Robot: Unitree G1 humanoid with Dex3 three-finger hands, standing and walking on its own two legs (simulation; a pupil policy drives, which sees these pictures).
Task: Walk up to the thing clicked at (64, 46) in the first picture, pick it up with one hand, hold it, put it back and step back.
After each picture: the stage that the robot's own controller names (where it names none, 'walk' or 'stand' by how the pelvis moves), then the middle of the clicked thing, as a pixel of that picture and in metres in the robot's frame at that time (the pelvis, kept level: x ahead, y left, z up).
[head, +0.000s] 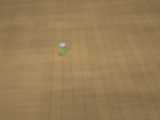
stand; (63, 48) +1.30 +0.27 -0.72
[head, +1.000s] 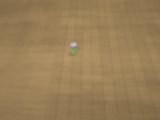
walk; (74, 48) +1.20 +0.24 -0.71
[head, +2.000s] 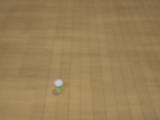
walk; (59, 86) +0.72 +0.25 -0.70
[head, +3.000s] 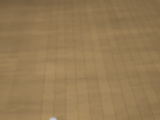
walk; out of the picture +0.43 +0.23 -0.70
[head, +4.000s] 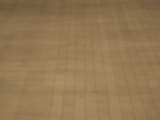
stand; out of the picture +0.36 +0.20 -0.72
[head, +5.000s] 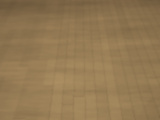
stand; out of the picture +0.35 +0.21 -0.73
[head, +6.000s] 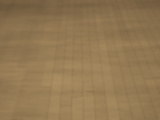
stand; out of the picture +0.36 +0.22 -0.73
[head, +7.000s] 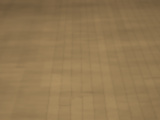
stand; out of the picture +0.35 +0.22 -0.73
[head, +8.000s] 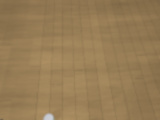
go down; out of the picture +0.36 +0.23 -0.68
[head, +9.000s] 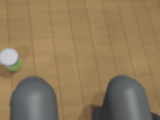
go down; (11, 60) +0.41 +0.28 -0.28
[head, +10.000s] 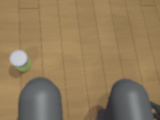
close in; (21, 61) +0.41 +0.27 -0.29
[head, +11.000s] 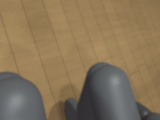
close in; out of the picture +0.39 +0.31 -0.22
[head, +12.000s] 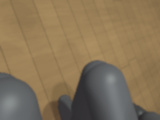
close; out of the picture +0.39 +0.31 -0.22
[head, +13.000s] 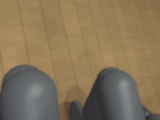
lift; out of the picture +0.31 +0.30 -0.20
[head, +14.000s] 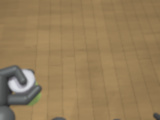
lift; (26, 88) +0.32 +0.20 +0.00
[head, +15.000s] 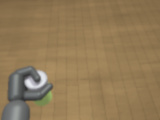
hold; (39, 89) +0.33 +0.17 +0.01
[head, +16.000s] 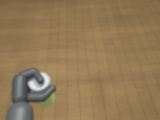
hold; (42, 90) +0.33 +0.17 +0.00
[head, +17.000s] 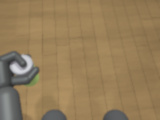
crouch; (26, 71) +0.39 +0.21 -0.07
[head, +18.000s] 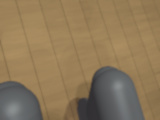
lower; out of the picture +0.42 +0.31 -0.17
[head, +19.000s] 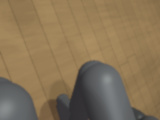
lower; out of the picture +0.40 +0.33 -0.22
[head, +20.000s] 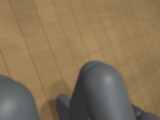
lower; out of the picture +0.39 +0.33 -0.22
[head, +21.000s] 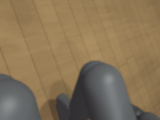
lower; out of the picture +0.39 +0.33 -0.22
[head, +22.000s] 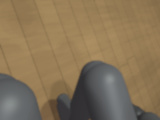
lower; out of the picture +0.39 +0.33 -0.22
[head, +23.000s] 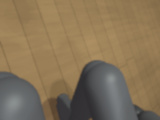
withdraw; out of the picture +0.38 +0.31 -0.23
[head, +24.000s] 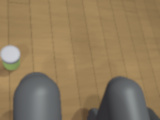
stand; (11, 58) +0.41 +0.28 -0.27
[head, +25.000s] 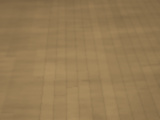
stand; out of the picture +0.35 +0.21 -0.64
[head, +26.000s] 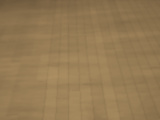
stand; out of the picture +0.37 +0.22 -0.67
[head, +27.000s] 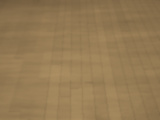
stand; out of the picture +0.37 +0.22 -0.67
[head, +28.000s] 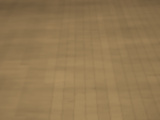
walk; out of the picture +0.38 +0.21 -0.72
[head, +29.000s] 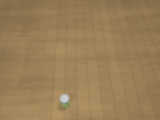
walk; (65, 101) +0.51 +0.17 -0.70
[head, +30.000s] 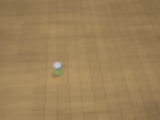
walk; (58, 68) +0.82 +0.23 -0.70
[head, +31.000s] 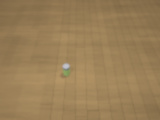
stand; (66, 69) +0.98 +0.21 -0.71
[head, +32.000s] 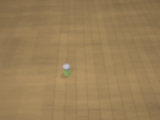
stand; (66, 70) +0.98 +0.21 -0.73
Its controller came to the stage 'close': yes
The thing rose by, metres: 0.71
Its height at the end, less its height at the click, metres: +0.00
